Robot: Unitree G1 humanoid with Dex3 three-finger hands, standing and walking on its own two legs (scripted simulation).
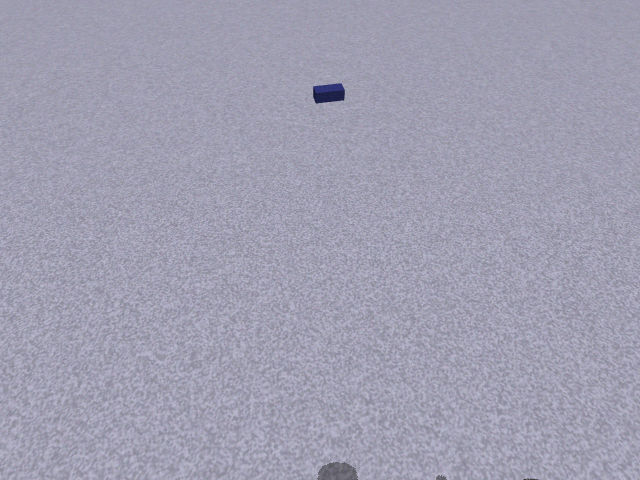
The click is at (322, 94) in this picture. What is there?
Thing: lying carton
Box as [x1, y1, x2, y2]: [313, 83, 344, 102]
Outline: 341,83 313,86 313,96 315,101 324,102 343,99 344,89
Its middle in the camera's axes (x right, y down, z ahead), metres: +0.06 -0.82 +2.29
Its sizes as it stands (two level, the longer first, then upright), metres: 0.172 0.078 0.066
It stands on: the floor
